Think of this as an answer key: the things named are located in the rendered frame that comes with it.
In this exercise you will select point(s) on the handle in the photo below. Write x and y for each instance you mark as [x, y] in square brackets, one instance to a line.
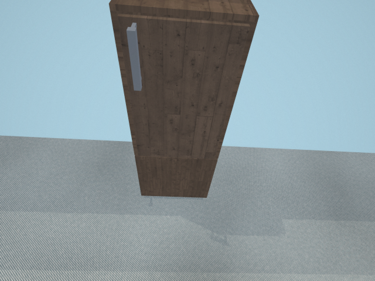
[134, 56]

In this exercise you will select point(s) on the cupboard door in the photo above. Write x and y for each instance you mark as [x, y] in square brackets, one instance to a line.
[188, 68]

